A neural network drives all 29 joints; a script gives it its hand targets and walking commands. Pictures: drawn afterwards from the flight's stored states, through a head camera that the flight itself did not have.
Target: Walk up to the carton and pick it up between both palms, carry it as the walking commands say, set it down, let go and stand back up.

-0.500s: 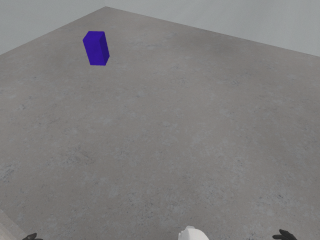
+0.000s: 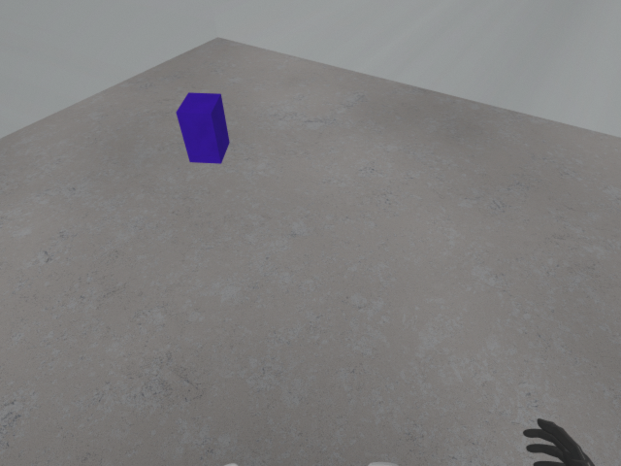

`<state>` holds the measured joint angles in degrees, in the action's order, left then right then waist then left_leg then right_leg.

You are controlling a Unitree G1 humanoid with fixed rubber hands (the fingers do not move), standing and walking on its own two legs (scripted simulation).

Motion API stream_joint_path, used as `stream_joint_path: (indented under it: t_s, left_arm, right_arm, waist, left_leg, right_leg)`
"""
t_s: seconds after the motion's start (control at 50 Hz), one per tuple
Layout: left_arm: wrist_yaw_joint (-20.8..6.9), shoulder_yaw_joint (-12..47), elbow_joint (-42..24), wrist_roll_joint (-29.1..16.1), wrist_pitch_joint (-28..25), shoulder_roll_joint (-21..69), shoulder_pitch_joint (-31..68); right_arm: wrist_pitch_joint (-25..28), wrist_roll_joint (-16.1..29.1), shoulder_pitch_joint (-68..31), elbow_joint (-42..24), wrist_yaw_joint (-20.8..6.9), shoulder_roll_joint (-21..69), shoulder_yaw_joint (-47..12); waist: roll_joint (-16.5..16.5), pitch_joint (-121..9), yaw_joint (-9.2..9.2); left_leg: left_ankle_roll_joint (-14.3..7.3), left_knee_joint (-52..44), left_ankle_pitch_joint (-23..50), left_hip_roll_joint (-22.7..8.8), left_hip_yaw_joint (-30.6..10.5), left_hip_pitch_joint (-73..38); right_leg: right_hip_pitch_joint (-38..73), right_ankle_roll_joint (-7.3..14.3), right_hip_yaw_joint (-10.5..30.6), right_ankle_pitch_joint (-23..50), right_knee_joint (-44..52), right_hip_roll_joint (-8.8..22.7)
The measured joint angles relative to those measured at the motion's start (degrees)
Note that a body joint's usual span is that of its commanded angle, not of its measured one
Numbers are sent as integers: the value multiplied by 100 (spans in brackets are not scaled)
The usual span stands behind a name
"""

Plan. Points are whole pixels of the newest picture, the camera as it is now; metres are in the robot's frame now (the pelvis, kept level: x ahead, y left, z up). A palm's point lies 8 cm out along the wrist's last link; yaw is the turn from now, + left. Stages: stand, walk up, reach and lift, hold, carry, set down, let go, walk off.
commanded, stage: walk up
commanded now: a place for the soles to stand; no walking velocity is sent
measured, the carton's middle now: (205, 128) +1.83 +0.49 -0.58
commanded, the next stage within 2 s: none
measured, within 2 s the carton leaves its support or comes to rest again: neither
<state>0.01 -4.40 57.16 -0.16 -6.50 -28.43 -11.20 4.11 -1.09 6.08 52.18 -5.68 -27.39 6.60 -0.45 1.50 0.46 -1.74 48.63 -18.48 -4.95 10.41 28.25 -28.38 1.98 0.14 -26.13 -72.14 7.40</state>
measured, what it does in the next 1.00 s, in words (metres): walks ahead: right foot, then left foot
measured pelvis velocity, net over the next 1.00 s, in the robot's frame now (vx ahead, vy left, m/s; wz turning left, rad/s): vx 0.45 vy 0.16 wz -0.01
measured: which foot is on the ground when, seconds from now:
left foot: down 0.00-0.16, up 0.18-0.44, down 0.46-0.76, up 0.78-1.00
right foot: up 0.00-0.12, down 0.14-0.50, up 0.52-0.74, down 0.76-1.00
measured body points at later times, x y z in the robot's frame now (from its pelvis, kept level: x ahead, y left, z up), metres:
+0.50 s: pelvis +0.24 +0.10 +0.01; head +0.25 +0.07 +0.45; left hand +0.27 +0.48 -0.06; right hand +0.42 -0.24 -0.09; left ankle +0.36 +0.23 -0.69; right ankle +0.15 -0.08 -0.68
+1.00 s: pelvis +0.45 +0.16 +0.02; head +0.46 +0.12 +0.47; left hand +0.52 +0.53 -0.04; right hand +0.57 -0.17 -0.11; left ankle +0.54 +0.31 -0.66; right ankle +0.45 +0.02 -0.69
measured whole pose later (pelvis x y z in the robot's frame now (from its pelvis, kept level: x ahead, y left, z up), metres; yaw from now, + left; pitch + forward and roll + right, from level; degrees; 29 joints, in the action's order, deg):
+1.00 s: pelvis +0.45 +0.16 +0.02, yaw -1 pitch +0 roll -3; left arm 1.9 -5.0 54.6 0.6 -9.5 -26.4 -14.8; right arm 1.0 -2.2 6.4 54.8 -6.5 -27.8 6.1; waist 8.8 1.7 -0.5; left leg 0.2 56.7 -20.9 -8.8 0.2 35.5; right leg -18.6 -0.4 -10.3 -21.6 -41.1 4.4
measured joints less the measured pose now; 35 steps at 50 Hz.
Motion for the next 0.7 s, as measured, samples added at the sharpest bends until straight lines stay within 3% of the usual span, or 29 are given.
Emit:
stream_joint_path:
  t_s: [0.1, 0.16, 0.24, 0.28, 0.34, 0.42, 0.46, 0.5, 0.54, 0.58, 0.62, 0.7]
  left_arm:
    - [-123, 54, -62, 7, -38, 240, 149]
    - [-108, 16, -116, 24, -168, 370, 118]
    - [80, -25, -225, 46, -223, 408, -63]
    - [133, -16, -241, 47, -223, 366, -162]
    - [139, -41, -232, 40, -277, 251, -321]
    - [114, -64, -184, 60, -269, 23, -473]
    - [115, -54, -135, 65, -242, -82, -527]
    - [125, -28, -75, 42, -186, -138, -510]
    - [153, 41, -23, -25, -99, -76, -382]
    - [125, 84, 6, -68, -48, -6, -203]
    - [75, 94, -32, -87, -44, 87, -66]
    - [-33, 113, -127, -38, -33, 280, 22]
  right_arm:
    - [-20, -72, 311, 53, 88, -8, -20]
    - [-120, -92, 507, 123, 75, -167, 7]
    - [-234, -80, 537, 332, 79, -166, -46]
    - [-195, -98, 442, 348, 65, -111, -77]
    - [-179, -98, 200, 300, -5, -45, -106]
    - [-181, -62, -166, 175, -203, -31, -103]
    - [-143, -39, -301, 118, -250, -76, -61]
    - [-58, -54, -404, 33, -203, -116, 20]
    - [-16, 12, -406, -48, -90, -117, 51]
    - [-31, 80, -321, -50, 1, -36, 23]
    - [-52, 78, -198, -29, 70, 39, -22]
    - [-78, -44, 65, -1, 84, 46, -36]
  waist:
    - [-84, -11, 236]
    - [236, -82, 348]
    - [708, -175, 235]
    - [829, -170, 130]
    - [876, -122, -24]
    - [795, 5, -172]
    - [693, 37, -240]
    - [478, 127, -276]
    - [383, 214, -225]
    - [204, 256, -168]
    - [42, 279, -88]
    - [-34, 249, 121]
  left_leg:
    - [-18, -381, -251, 127, 350, -599]
    - [-70, -14, -767, -25, 235, -657]
    - [72, 1694, -679, 70, -778, 168]
    - [142, 1841, -512, 5, -940, 498]
    - [190, 1337, -285, -219, -975, 828]
    - [134, -107, 206, -470, -814, 736]
    - [69, -643, 377, -431, -652, 437]
    - [97, -447, 755, -226, -396, 303]
    - [74, -173, 423, -96, -264, 191]
    - [14, -257, 211, 49, -104, -62]
    - [-26, -466, 156, 170, 59, -336]
    - [-54, -688, -88, 265, 282, -761]
  right_leg:
    - [-352, -24, -530, 0, 1500, 2]
    - [-78, 68, -740, 875, 2433, -206]
    - [308, 33, -1006, 469, 2542, -455]
    - [594, -36, -1072, 418, 2785, -478]
    - [994, -197, -1091, 342, 3066, -395]
    - [1522, -384, -1099, 72, 3217, -149]
    - [1684, -420, -1022, -210, 3023, 64]
    - [1403, -145, -668, -274, 2004, 364]
    - [828, -12, -95, -163, 608, 190]
    - [309, 23, 120, 122, -52, 64]
    - [-61, -27, -14, 300, 141, 96]
    - [-376, -66, -458, 215, 1528, 112]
